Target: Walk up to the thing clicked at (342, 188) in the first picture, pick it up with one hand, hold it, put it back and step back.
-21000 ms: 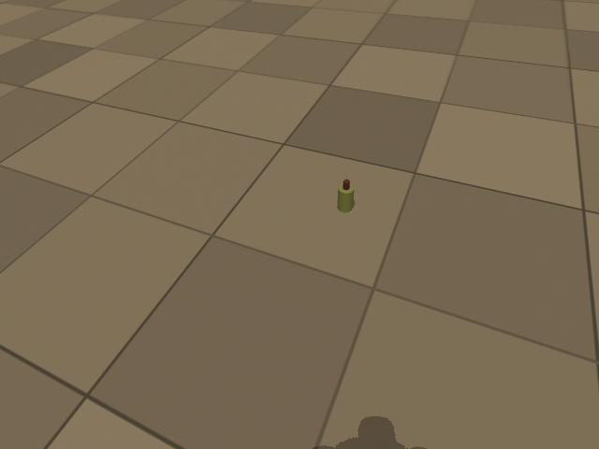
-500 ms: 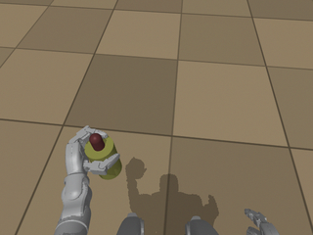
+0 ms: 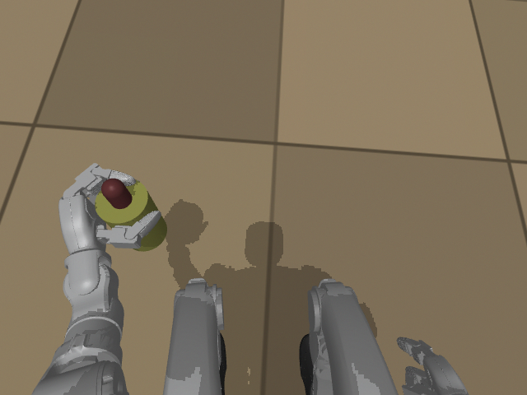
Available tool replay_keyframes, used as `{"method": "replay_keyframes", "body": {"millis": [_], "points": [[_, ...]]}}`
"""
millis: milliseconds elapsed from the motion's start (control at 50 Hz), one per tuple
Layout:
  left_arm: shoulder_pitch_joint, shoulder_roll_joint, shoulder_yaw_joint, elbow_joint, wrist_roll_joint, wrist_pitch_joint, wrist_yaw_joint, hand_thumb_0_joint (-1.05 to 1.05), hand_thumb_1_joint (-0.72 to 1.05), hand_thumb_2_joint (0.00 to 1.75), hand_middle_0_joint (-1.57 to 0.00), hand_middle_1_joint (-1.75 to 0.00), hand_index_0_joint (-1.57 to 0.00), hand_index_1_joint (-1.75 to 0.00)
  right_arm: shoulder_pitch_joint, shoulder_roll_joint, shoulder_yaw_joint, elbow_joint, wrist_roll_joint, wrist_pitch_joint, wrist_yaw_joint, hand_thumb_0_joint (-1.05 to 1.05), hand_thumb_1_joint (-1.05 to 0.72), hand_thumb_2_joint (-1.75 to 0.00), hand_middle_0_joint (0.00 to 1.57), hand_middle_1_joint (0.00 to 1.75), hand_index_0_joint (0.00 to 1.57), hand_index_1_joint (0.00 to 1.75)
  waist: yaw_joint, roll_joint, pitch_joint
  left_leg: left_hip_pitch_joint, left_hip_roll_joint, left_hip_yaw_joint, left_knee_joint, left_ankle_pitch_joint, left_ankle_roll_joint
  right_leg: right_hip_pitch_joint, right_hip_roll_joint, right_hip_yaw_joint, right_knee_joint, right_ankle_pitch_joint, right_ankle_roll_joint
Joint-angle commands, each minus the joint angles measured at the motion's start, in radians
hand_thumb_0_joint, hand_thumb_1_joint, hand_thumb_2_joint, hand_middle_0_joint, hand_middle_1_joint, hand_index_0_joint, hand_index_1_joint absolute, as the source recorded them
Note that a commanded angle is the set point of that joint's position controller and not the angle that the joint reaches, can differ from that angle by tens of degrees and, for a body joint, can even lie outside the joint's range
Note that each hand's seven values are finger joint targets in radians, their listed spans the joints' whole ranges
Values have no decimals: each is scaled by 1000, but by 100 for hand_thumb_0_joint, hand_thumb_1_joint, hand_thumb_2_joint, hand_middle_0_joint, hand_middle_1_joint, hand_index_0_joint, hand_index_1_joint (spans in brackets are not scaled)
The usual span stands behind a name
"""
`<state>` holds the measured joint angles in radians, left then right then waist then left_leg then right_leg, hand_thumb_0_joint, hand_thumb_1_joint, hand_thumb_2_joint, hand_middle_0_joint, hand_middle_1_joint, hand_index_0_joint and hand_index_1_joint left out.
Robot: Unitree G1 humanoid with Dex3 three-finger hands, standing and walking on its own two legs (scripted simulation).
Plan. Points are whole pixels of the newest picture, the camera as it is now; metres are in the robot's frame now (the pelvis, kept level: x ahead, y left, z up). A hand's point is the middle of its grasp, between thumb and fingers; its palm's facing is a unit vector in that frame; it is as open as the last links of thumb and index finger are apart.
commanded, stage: crouch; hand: left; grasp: from the side
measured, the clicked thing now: (130, 211) +0.40 +0.24 -0.07
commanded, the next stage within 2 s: lower in 0.94 s
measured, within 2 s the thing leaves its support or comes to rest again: neither
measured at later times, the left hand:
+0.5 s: hand (144, 220) +0.43 +0.25 -0.20, palm faces +0.28 -0.96 -0.02, open 8.5 cm
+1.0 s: hand (152, 227) +0.43 +0.26 -0.26, palm faces +0.26 -0.96 -0.03, open 8.5 cm
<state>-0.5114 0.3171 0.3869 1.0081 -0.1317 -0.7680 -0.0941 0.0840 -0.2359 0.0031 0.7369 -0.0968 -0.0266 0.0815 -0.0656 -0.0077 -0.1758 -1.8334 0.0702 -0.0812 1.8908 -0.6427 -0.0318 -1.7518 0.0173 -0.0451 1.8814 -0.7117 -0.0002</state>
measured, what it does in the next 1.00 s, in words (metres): lowers itself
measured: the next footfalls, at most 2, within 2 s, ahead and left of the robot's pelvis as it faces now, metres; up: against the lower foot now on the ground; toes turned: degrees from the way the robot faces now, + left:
none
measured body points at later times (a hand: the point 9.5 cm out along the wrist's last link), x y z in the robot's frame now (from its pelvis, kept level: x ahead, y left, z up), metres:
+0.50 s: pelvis -0.03 +0.00 -0.14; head +0.19 +0.05 +0.25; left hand +0.41 +0.30 -0.19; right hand +0.05 -0.27 -0.26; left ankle +0.08 +0.14 -0.46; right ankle +0.06 -0.12 -0.46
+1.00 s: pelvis -0.02 +0.00 -0.18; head +0.20 +0.07 +0.20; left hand +0.41 +0.31 -0.26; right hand +0.07 -0.28 -0.29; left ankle +0.08 +0.14 -0.46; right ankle +0.06 -0.12 -0.46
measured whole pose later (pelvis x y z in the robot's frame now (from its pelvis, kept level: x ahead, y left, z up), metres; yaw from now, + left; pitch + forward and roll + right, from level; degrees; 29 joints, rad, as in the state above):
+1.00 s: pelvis -0.02 +0.00 -0.18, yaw -6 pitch +25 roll -8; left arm -0.63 0.55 0.60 1.13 -0.11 -0.78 -0.17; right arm 0.01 -0.30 0.16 0.74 -0.20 0.03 0.09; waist -0.16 -0.08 0.06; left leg -2.28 0.05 -0.23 2.49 -0.67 -0.05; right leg -2.16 0.06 -0.13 2.43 -0.72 0.02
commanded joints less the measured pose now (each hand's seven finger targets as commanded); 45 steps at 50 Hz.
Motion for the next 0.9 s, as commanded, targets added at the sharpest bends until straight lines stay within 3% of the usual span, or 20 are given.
{"method": "replay_keyframes", "body": {"millis": [0, 40, 140, 200, 260, 300, 320, 340, 400, 440, 480, 520, 600, 620, 680, 760, 880], "points": [[-390, 256, 96, -218, 2, -150, 6, 0, 23, 130, -124, -139, -125, -140, 114, -205, -56, -46, -16, -18, -4, 0, -91, -91, 20, 30, 20, 30, -6, 151, -659, 460, -34, 9, -91, 252, 41, 142, 28, -16, -119, 263, -38], [-455, 356, 156, -272, 9, -172, 24, 0, 21, 131, -124, -139, -124, -140, 108, -204, -46, -47, -23, -12, -4, 0, -92, -91, 20, 30, 20, 30, 5, 208, -692, 430, -34, 15, -67, 193, 34, 123, 30, -13, -81, 211, -41], [-518, 423, 188, -241, 13, -176, 22, 0, 19, 128, -119, -134, -119, -136, 97, -204, -29, -34, -30, -1, -10, 0, -92, -92, 20, 30, 20, 30, -18, 230, -674, 279, -32, 38, 15, 85, 31, 98, 33, 7, -27, 121, -35], [-528, 401, 170, -175, 17, -159, 0, 0, 14, 123, -116, -130, -116, -132, 100, -212, -22, -20, -33, 1, -15, 0, -93, -92, 20, 30, 20, 30, -44, 223, -634, 216, -31, 43, 62, 36, 32, 51, 34, -2, 6, 86, -33], [-521, 433, 180, -165, 24, -141, -27, 0, 13, 120, -116, -128, -116, -129, 95, -226, -17, -24, -34, 6, -18, 0, -93, -92, 20, 30, 20, 30, -45, 231, -610, 170, -34, 43, 93, 10, 33, 14, 37, -27, 48, 73, -34], [-506, 427, 192, -123, 16, -128, -43, 0, 15, 118, -116, -127, -117, -129, 102, -241, -14, -27, -35, 10, -18, 0, -93, -91, 20, 30, 20, 30, -55, 200, -612, 157, -35, 37, 125, 33, 37, -3, 39, -48, 77, 106, -32], [-509, 407, 176, -113, 12, -125, -52, 0, 16, 119, -117, -128, -117, -129, 108, -248, -10, -26, -35, 12, -17, 0, -93, -91, 20, 30, 20, 30, -68, 208, -612, 163, -35, 28, 137, 53, 35, -17, 41, -63, 106, 132, -35], [-467, 382, 180, -71, 1, -117, -59, 0, 16, 119, -116, -128, -116, -129, 115, -247, -6, -14, -34, 13, -16, 0, -93, -91, 20, 30, 20, 30, -65, 179, -593, 139, -36, 25, 153, 67, 37, -18, 42, -68, 117, 140, -32], [-463, 441, 226, -87, -6, -112, -59, 0, 19, 120, -117, -129, -118, -130, 111, -257, 3, -25, -36, 19, -16, 0, -92, -91, 20, 30, 20, 30, -45, 165, -591, 93, -38, 26, 189, 88, 39, -17, 46, -72, 142, 159, -30], [-473, 444, 222, -124, -2, -116, -69, 0, 19, 121, -117, -129, -117, -130, 110, -266, 6, -26, -42, 22, -13, 0, -92, -91, 20, 30, 20, 30, -50, 197, -600, 125, -34, 15, 201, 109, 35, -46, 48, -83, 173, 176, -34], [-477, 504, 248, -146, 14, -119, -65, 0, 22, 121, -116, -129, -117, -129, 104, -272, 9, -31, -45, 29, -16, 0, -91, -91, 20, 30, 20, 30, -44, 226, -595, 119, -31, 15, 218, 114, 34, -57, 51, -81, 187, 186, -35], [-490, 494, 235, -166, 19, -125, -65, 0, 24, 121, -116, -129, -117, -129, 101, -269, 17, -16, -53, 34, -15, 0, -92, -91, 20, 30, 20, 30, -53, 245, -561, 102, -27, 12, 232, 103, 32, -78, 52, -82, 204, 180, -36], [-479, 487, 247, -163, 2, -128, -55, 0, 23, 123, -117, -130, -117, -131, 103, -276, 34, -11, -64, 38, -12, 0, -92, -91, 20, 30, 20, 30, -62, 260, -535, 92, -21, -2, 253, 75, 29, -93, 57, -99, 222, 159, -34], [-520, 535, 266, -214, 3, -134, -53, 0, 24, 122, -117, -130, -118, -130, 96, -284, 37, -13, -68, 39, -14, 0, -92, -91, 20, 30, 20, 30, -60, 286, -545, 93, -21, -5, 261, 74, 27, -95, 56, -99, 232, 163, -35], [-492, 509, 230, -191, 14, -134, -60, 0, 25, 121, -117, -130, -118, -130, 83, -291, 46, -13, -77, 43, -12, 0, -92, -91, 20, 30, 20, 30, -78, 306, -520, 102, -17, -17, 271, 78, 23, -123, 56, -112, 254, 167, -37], [-467, 496, 223, -159, 5, -133, -76, 0, 24, 121, -120, -131, -120, -131, 72, -303, 59, -22, -86, 45, -9, 0, -92, -91, 20, 30, 20, 30, -94, 283, -494, 70, -18, -22, 299, 68, 24, -116, 60, -125, 264, 171, -32], [-425, 502, 239, -105, -14, -128, -78, 0, 20, 123, -121, -134, -122, -134, 63, -309, 82, -21, -95, 50, -3, 0, -92, -91, 20, 30, 20, 30, -88, 226, -487, 9, -19, -23, 354, 110, 29, -65, 66, -127, 280, 210, -23]]}}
